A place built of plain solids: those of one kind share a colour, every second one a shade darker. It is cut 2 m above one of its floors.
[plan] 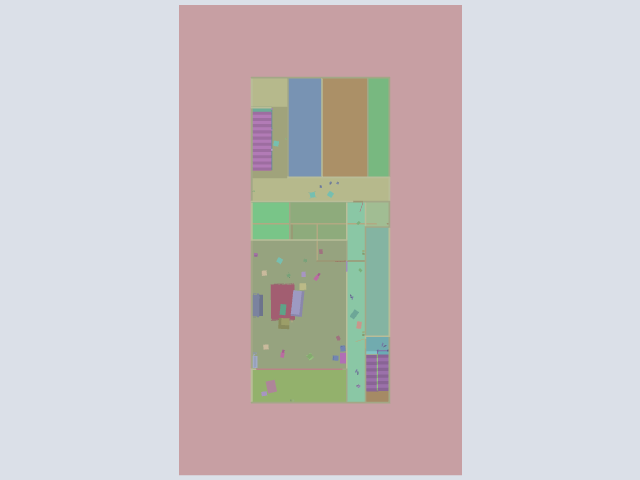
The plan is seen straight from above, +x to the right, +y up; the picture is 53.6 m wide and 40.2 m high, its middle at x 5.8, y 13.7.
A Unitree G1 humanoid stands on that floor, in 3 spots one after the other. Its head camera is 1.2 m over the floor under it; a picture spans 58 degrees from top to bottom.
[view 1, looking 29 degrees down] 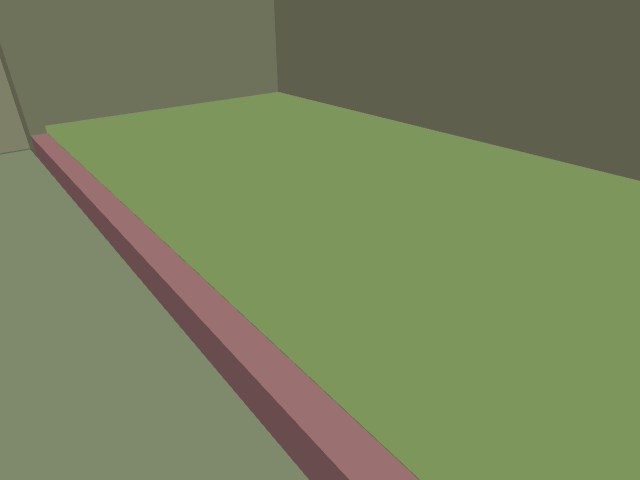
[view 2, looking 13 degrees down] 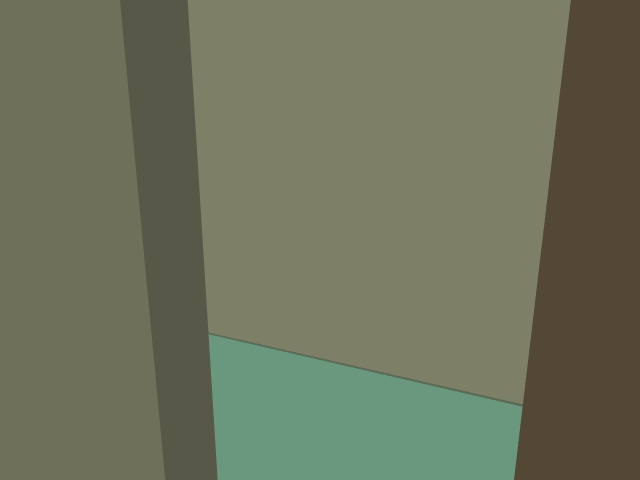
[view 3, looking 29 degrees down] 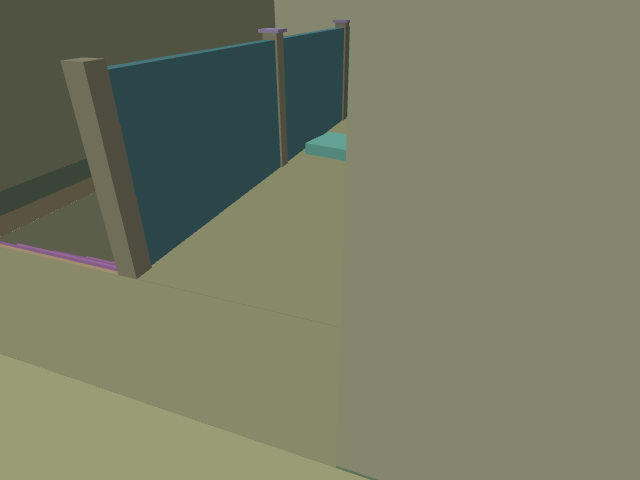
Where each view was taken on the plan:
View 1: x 3.30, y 3.40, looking -40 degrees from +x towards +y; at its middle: upper_floor_dais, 2.08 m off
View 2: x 10.12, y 5.09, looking -155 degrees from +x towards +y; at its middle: wall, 2.27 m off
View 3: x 3.27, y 18.12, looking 110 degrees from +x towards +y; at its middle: upper_floor_upper_hall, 2.48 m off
